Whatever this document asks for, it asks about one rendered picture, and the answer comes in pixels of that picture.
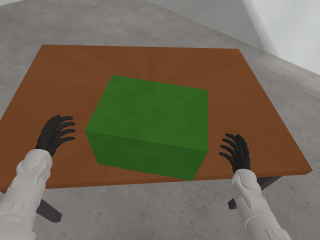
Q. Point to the robot left hand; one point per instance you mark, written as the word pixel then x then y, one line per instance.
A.
pixel 50 138

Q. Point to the robot left forearm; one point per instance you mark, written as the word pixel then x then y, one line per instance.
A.
pixel 20 202

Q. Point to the carton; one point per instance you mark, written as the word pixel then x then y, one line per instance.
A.
pixel 150 127

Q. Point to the left robot upper arm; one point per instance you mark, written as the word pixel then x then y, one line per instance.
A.
pixel 13 233

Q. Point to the robot right hand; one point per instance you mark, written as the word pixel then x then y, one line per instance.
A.
pixel 240 154

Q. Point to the table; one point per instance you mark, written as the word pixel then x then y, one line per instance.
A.
pixel 69 80

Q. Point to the robot right forearm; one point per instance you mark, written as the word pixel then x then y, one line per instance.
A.
pixel 252 208

